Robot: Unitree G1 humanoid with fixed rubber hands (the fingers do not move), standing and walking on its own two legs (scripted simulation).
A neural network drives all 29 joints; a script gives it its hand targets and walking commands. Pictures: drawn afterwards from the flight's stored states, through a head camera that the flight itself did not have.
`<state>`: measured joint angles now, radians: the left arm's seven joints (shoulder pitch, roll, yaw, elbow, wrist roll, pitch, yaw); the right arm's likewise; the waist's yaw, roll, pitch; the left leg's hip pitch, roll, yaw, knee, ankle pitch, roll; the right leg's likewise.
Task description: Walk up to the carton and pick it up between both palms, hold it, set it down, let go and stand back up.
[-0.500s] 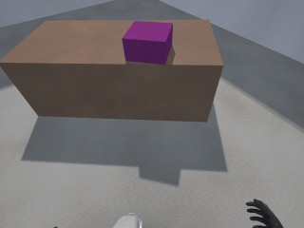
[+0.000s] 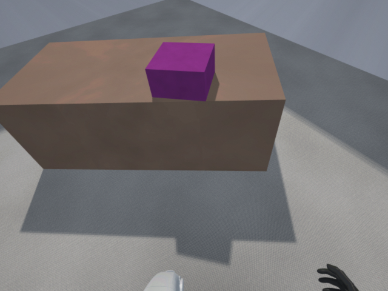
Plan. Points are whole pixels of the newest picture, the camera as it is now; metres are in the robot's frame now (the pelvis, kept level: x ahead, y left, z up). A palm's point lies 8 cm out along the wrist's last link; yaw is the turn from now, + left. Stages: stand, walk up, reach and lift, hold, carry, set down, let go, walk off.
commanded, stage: walk up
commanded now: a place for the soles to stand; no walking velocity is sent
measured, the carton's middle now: (183, 70) +1.08 +0.12 -0.12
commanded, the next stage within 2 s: none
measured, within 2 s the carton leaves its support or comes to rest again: neither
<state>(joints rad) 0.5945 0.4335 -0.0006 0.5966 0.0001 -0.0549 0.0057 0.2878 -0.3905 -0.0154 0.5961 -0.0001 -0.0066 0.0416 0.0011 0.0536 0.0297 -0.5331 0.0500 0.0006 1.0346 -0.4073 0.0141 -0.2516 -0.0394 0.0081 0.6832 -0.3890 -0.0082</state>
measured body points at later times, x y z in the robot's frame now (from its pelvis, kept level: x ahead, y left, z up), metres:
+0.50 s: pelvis +0.15 +0.02 +0.01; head +0.16 +0.04 +0.46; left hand +0.28 +0.33 -0.08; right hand +0.22 -0.28 -0.08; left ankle +0.18 +0.17 -0.72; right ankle +0.18 -0.11 -0.70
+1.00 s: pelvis +0.30 +0.06 +0.00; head +0.31 +0.06 +0.45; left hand +0.39 +0.37 -0.09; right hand +0.41 -0.24 -0.08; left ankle +0.38 +0.18 -0.72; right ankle +0.24 -0.10 -0.67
